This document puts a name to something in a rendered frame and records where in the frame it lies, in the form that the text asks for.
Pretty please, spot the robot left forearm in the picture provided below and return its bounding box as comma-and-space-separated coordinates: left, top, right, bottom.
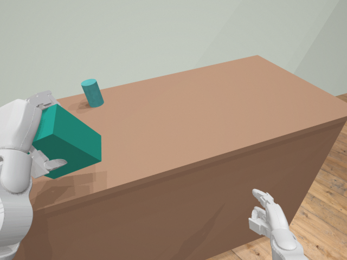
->
0, 149, 33, 260

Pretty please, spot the robot right hand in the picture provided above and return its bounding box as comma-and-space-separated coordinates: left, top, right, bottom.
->
248, 189, 290, 238

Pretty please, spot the robot left hand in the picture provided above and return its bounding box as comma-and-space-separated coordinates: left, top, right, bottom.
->
0, 90, 68, 179

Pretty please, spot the robot right forearm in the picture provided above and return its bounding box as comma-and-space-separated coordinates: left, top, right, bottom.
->
270, 229, 309, 260

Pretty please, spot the sponge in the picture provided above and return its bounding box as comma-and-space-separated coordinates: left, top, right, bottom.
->
28, 104, 101, 179

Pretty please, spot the table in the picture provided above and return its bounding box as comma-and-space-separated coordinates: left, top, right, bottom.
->
12, 55, 347, 260

